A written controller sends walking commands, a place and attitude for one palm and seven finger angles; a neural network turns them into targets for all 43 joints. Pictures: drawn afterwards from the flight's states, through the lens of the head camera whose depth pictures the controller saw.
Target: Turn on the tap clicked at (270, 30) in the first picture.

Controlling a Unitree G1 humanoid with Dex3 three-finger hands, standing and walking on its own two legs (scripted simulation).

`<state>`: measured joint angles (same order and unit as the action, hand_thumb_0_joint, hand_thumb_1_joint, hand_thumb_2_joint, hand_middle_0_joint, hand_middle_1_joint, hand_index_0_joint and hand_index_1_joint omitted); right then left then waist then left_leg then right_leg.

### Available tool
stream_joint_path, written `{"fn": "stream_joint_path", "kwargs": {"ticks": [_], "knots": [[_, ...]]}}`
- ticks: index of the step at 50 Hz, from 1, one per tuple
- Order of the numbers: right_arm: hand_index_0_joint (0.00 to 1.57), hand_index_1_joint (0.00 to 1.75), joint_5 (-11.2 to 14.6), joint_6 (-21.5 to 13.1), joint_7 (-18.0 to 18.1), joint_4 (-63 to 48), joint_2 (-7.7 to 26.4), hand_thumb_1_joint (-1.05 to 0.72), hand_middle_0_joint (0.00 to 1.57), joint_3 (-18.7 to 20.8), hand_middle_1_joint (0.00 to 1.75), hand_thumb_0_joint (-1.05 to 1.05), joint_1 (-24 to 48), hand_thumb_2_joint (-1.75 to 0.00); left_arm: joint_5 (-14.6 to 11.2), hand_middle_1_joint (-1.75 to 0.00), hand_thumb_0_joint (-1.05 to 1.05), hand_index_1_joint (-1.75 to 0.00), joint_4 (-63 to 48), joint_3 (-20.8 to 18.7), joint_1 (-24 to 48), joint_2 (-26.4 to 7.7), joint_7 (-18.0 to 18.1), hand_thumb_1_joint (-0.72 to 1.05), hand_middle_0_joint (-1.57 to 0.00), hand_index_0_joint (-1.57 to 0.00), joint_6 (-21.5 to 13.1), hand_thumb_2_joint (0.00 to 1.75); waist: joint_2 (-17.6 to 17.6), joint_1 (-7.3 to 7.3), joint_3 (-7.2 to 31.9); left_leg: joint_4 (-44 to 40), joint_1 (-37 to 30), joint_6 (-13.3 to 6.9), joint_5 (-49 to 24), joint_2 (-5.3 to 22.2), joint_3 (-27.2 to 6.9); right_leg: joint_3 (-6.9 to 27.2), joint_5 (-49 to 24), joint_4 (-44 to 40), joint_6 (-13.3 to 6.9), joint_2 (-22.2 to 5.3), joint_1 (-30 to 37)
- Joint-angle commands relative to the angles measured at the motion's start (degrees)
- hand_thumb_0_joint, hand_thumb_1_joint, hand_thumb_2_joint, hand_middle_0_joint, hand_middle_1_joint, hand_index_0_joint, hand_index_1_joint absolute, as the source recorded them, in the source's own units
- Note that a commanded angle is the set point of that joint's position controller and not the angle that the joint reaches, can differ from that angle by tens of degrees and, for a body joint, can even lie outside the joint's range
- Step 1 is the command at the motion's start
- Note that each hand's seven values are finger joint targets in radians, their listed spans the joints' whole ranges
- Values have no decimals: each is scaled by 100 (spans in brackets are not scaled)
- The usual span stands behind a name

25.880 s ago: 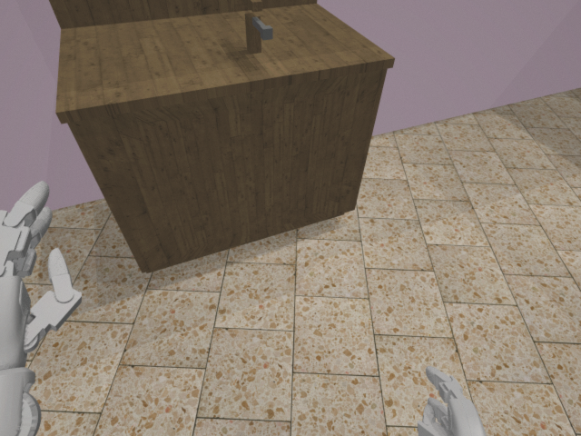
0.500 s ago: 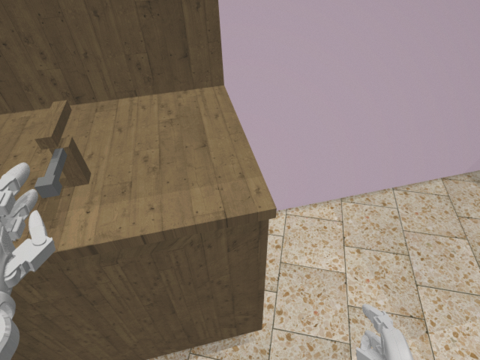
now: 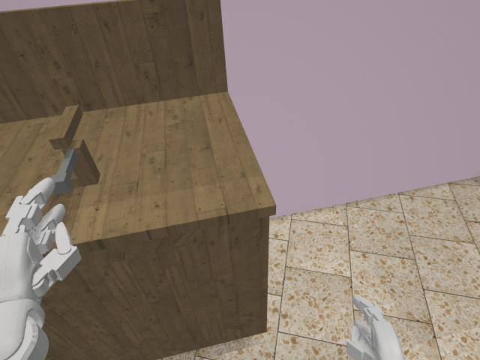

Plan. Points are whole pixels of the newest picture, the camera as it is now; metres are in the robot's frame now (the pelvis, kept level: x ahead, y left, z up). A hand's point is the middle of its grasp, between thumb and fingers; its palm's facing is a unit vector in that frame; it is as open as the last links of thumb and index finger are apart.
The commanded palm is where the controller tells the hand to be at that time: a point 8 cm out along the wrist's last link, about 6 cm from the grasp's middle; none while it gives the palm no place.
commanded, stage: turn the palm inward beside the body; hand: left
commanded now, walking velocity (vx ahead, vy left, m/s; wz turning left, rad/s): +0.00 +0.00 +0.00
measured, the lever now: (60, 183) +0.36 +0.39 +0.13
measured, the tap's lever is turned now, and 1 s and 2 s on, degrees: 0 0 0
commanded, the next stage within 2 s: reach beside the lever's end, fingers flat in 0.82 s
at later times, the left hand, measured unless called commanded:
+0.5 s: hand (40, 273) +0.15 +0.26 +0.18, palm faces +0.51 -0.85 -0.12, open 7.4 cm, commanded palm +0.09 +0.30 +0.19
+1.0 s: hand (22, 262) +0.16 +0.29 +0.18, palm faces +0.49 -0.87 -0.09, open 7.4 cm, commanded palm +0.11 +0.33 +0.19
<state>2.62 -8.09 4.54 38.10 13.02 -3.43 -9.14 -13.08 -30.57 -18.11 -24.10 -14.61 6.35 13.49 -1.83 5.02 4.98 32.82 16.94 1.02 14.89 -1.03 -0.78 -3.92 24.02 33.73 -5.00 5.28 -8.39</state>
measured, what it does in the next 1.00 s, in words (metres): shifts its weight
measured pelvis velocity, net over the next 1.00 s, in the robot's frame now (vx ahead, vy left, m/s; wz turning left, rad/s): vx -0.03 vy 0.06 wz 0.00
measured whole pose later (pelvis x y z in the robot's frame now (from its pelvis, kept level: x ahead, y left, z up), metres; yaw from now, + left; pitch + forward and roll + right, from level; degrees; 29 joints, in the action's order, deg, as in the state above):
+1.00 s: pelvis -0.03 +0.06 +0.01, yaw +0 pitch -4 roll +0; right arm 2.3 -8.4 4.8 39.0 12.5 -4.4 -4.8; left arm -14.2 -34.8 -15.1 -21.3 -12.6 11.0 21.5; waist -3.3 5.9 2.2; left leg 29.2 13.8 -2.4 11.0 -3.6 -0.1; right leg -3.0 20.4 29.6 -3.8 2.8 -4.9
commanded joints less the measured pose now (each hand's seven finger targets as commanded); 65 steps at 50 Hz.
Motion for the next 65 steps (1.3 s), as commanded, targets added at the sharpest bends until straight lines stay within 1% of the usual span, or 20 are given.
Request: {"fn": "stream_joint_path", "kwargs": {"ticks": [1,3,5,6,10,14,18,22,25,30,31,35,37,40,47,50,51,54,58,65], "knots": [[20,30,-48,-497,88,-881,534,-90,20,249,30,0,1061,-90,90,-30,0,-30,-1412,-574,812,-1048,287,90,-20,-20,-591,90,-448,1,-116,47,-808,-233,-1207,130,-98,802,-2849,-872,588,-795,-805],[20,30,-96,-455,77,-918,598,-90,20,266,30,0,939,-90,20,-30,0,-30,-1279,-682,416,-1008,335,90,-20,-20,-388,90,179,-2,360,323,-577,-264,-1342,5,-36,1104,-4532,-791,971,-1058,-240],[20,30,-33,-348,40,-910,583,-90,20,255,30,0,1026,-90,-5,-30,0,-30,-1107,-551,312,-860,312,90,-20,-20,-157,90,924,-29,409,352,-318,-264,-1072,2,-71,1267,-4898,-805,1242,-1153,6],[20,30,13,-313,24,-888,565,-90,20,247,30,0,1058,-90,-25,-30,0,-30,-1031,-587,283,-881,312,90,-20,-20,-65,90,953,-6,307,296,-302,-255,-996,30,-101,1247,-4504,-890,1211,-1113,-55],[20,30,53,-450,85,-870,504,-90,20,219,30,0,1421,-90,-122,-30,0,-30,-1405,-219,829,-629,411,90,-20,-20,-19,90,2,-33,-274,38,-628,-233,-609,124,-165,1117,-2068,-1264,781,-960,-806],[20,30,-5,-575,127,-795,499,-90,20,240,30,0,1541,-90,-2,-30,0,-30,-1485,-148,1090,-766,635,90,-20,-20,-18,90,9,-53,-730,237,-411,-170,-192,94,-207,1572,-355,-1841,759,-1149,-1154],[20,30,-47,-581,137,-757,479,-90,20,280,30,0,1755,-90,84,-30,0,-30,-1603,-116,1144,-822,771,90,-20,-20,12,90,-39,28,-759,206,-442,-134,-43,102,-223,1504,753,-2004,620,-1115,-1321],[20,30,-51,-633,147,-741,480,-90,20,275,30,0,1683,-90,-95,-30,0,-30,-1654,-178,854,-704,738,90,-20,-20,-24,90,1,87,-245,3,-682,-209,-195,85,-242,1097,256,-1684,554,-902,-1039],[20,30,-51,-672,148,-742,532,-90,20,242,30,0,1515,-90,-185,-30,0,-30,-1586,-208,601,-641,632,90,-20,-20,-17,90,60,75,109,-99,-866,-285,-517,64,-229,824,-1145,-1300,577,-775,-794],[20,30,-61,-684,141,-772,592,-90,20,211,30,0,1317,-90,-187,-30,0,-30,-1624,-189,714,-627,484,90,-20,-20,41,90,124,43,267,-274,-1121,-338,-1205,44,-248,380,-2360,-857,516,-581,-655],[20,30,-48,-680,120,-754,596,-90,20,215,30,0,1310,-90,-123,-30,0,-30,-1685,-204,799,-710,481,90,-20,-20,50,90,-107,63,243,-305,-1191,-322,-1310,60,-245,340,-2302,-863,465,-544,-696],[20,30,-95,-632,114,-835,578,-90,20,201,30,0,1263,-90,-36,-30,0,-30,-1780,-105,953,-643,487,90,-20,-20,44,90,-29,46,277,-401,-1335,-270,-1571,90,-305,222,-2226,-769,393,-473,-689],[20,30,-99,-596,89,-868,546,-90,20,179,30,0,1299,-90,3,-30,0,-30,-1915,-78,997,-621,492,90,-20,-20,67,90,-262,79,324,-478,-1424,-184,-1706,110,-349,182,-2159,-735,343,-451,-630],[20,30,-97,-494,70,-872,568,-90,20,182,30,0,1322,-90,-26,-30,0,-30,-1731,-109,839,-587,467,90,-20,-20,206,90,-40,82,356,-505,-1426,-152,-1774,116,-342,160,-2193,-773,344,-433,-559],[20,30,-43,-356,71,-906,526,-90,20,145,30,0,1511,-90,-88,-30,0,-30,-1646,-98,963,-514,494,90,-20,-20,469,90,-106,82,134,-724,-1398,-106,-1326,130,-400,149,-1670,-954,324,-390,-580],[20,30,-50,-330,104,-829,559,-90,20,152,30,0,1486,-90,-44,-30,0,-30,-1415,-215,1396,-652,577,90,-20,-20,413,90,84,3,71,-755,-1346,-171,-998,110,-394,201,-1390,-1068,347,-382,-667],[20,30,-31,-342,112,-811,555,-90,20,149,30,0,1484,-90,-3,-30,0,-30,-1435,-288,1539,-755,608,90,-20,-20,376,90,-185,19,-21,-776,-1321,-163,-892,106,-395,251,-1306,-1120,331,-387,-718],[20,30,-45,-378,153,-734,523,-90,20,122,30,0,1505,-90,45,-30,0,-30,-1151,-97,2027,-656,640,90,-20,-20,258,90,-247,-71,-185,-907,-1248,-202,-177,72,-438,317,-792,-1235,345,-406,-806],[20,30,-33,-413,238,-625,548,-90,20,134,30,0,1541,-90,65,-30,0,-30,-653,-300,2504,-966,625,90,-20,-20,196,90,-238,-93,-366,-978,-1101,-249,402,29,-412,464,-228,-1481,364,-439,-815],[20,30,-12,-406,320,-543,576,-90,20,175,30,0,1532,-90,-98,-30,0,-30,192,-736,2910,-1332,477,90,-20,-20,247,90,-87,-59,-86,-788,-1000,-267,31,-8,-293,677,-205,-1664,423,-517,-634]]}}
